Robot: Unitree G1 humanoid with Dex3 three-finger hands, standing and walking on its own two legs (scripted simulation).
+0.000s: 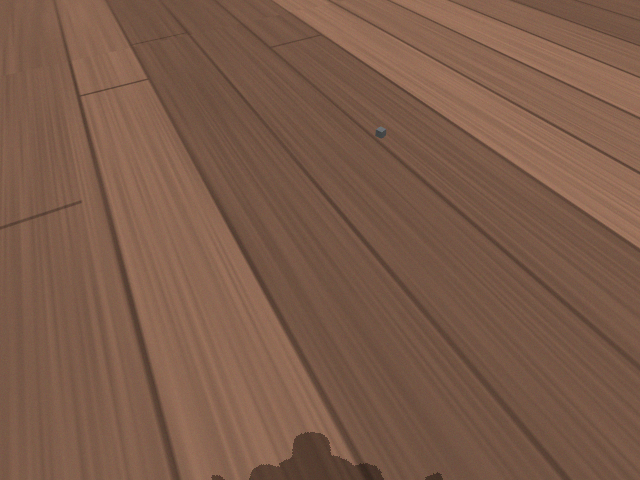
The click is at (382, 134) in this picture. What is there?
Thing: cube
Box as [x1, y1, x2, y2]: [375, 126, 386, 138]
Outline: 380,126 376,129 375,135 381,138 385,135 386,129
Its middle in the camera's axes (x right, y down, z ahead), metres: +0.33 -0.59 +2.17
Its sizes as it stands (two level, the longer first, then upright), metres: 0.042 0.042 0.042
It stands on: the floor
